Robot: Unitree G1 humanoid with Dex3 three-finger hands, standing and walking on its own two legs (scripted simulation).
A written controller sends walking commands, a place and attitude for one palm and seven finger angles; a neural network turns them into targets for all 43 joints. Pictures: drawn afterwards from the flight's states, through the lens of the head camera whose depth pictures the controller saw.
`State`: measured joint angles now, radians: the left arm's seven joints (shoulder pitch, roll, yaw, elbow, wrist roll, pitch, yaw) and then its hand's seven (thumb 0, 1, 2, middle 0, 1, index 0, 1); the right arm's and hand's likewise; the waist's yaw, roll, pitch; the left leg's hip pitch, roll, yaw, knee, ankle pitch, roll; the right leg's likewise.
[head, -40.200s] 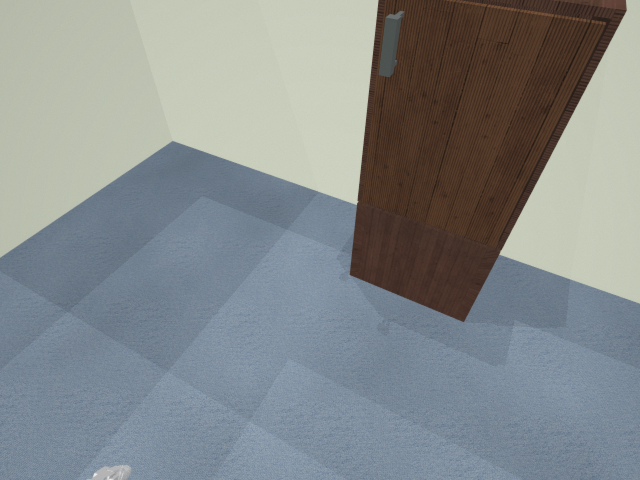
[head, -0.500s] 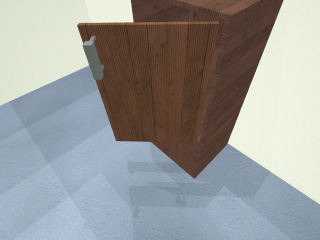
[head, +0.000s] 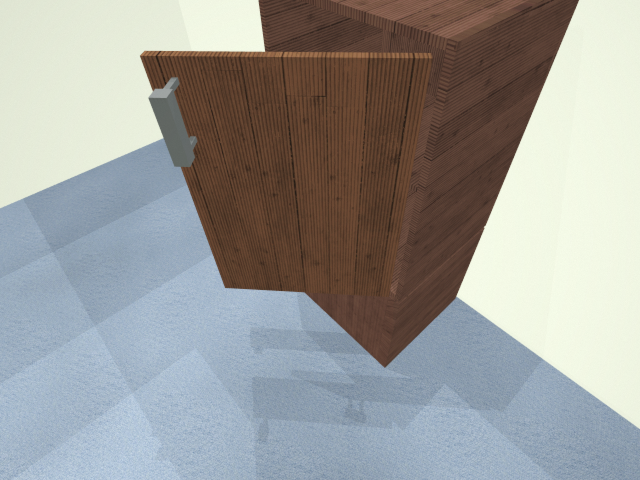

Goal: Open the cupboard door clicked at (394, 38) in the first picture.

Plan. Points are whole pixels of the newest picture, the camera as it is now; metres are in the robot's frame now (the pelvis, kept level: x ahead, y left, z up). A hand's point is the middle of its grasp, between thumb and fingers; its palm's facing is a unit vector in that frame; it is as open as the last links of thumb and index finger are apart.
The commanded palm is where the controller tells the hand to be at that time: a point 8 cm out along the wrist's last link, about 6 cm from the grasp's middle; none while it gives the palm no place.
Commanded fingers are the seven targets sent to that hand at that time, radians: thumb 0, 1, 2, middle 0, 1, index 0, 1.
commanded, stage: come to a stop and stand still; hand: left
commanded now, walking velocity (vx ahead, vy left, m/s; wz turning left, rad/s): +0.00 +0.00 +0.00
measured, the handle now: (178, 122) +0.59 +0.26 +0.15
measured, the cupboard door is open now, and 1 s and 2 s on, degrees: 43 43 43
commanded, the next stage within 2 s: look again from close up in 0.28 s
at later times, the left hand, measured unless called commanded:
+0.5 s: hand out of the picture +0.01 +0.16 -0.17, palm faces +0.06 -0.98 -0.21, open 7.4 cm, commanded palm none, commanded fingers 0.00 0.90 0.90 -0.20 -0.30 -0.20 -0.30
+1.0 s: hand out of the picture -0.01 +0.17 -0.17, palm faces +0.07 -0.98 -0.19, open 7.4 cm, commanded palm none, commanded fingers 0.00 0.90 0.90 -0.20 -0.30 -0.20 -0.30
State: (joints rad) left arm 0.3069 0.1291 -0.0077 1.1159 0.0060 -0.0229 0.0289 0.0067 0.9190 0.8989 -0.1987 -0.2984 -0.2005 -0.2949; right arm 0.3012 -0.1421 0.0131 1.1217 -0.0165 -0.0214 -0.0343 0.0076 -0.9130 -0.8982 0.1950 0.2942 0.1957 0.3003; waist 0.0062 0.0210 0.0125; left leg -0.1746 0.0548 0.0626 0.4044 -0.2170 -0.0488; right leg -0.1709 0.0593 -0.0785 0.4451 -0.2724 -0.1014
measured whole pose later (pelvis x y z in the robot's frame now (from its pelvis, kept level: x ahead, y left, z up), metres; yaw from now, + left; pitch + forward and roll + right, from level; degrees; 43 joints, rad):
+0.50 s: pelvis +0.01 -0.01 +0.00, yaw +0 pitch -1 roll +1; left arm 0.30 0.13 0.01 1.11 0.01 -0.02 0.03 0.00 0.91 0.90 -0.20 -0.30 -0.20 -0.29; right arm 0.29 -0.15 0.01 1.13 -0.01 -0.02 -0.05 0.00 -0.91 -0.90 0.19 0.29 0.20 0.30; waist 0.01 0.01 0.02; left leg -0.14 0.07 0.05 0.40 -0.24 -0.06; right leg -0.12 0.08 -0.08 0.40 -0.28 -0.11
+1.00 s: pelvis +0.00 +0.01 +0.00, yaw +0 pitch -2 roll +1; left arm 0.32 0.13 0.00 1.12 0.01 -0.02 0.03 0.00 0.91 0.90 -0.20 -0.30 -0.20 -0.29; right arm 0.31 -0.12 0.02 1.15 -0.02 -0.02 -0.04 0.00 -0.91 -0.90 0.19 0.29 0.20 0.30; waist 0.01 0.00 0.03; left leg -0.14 0.05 0.06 0.38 -0.21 -0.04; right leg -0.13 0.06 -0.08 0.40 -0.26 -0.09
